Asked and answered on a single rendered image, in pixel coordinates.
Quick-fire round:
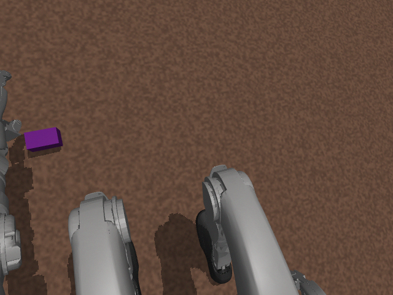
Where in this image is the right robot foot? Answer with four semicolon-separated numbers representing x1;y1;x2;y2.
196;210;232;284

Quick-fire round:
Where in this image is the small box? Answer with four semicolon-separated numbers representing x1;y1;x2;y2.
24;127;63;152

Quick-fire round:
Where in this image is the left robot foot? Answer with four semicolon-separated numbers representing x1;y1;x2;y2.
128;241;142;295

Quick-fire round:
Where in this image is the right robot hand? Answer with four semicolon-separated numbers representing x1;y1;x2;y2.
290;270;326;295

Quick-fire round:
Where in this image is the left robot hand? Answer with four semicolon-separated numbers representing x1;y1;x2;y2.
0;70;21;142

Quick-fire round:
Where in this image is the left robot arm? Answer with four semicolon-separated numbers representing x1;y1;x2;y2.
0;122;22;295

